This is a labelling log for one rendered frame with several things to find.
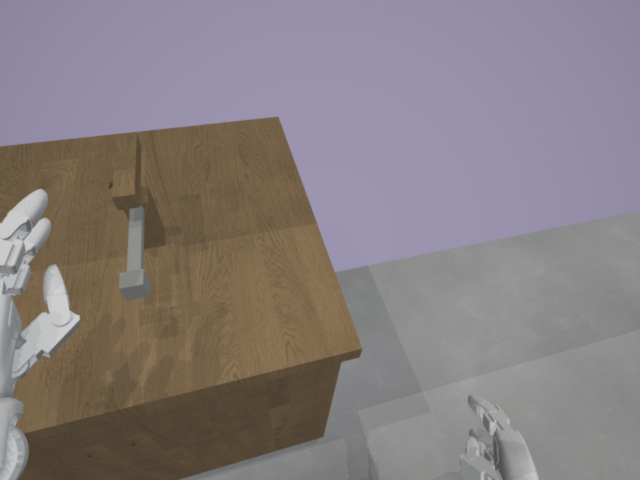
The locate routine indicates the counter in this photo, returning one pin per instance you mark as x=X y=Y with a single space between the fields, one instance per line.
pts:
x=237 y=350

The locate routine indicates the left robot hand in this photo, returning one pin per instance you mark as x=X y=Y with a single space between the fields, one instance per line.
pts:
x=22 y=235

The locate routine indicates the left robot forearm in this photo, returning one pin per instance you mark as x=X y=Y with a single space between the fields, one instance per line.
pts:
x=14 y=449

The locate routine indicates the tap lever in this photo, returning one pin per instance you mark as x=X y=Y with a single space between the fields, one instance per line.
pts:
x=134 y=283

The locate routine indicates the right robot hand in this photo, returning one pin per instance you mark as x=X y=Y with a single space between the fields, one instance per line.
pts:
x=506 y=457

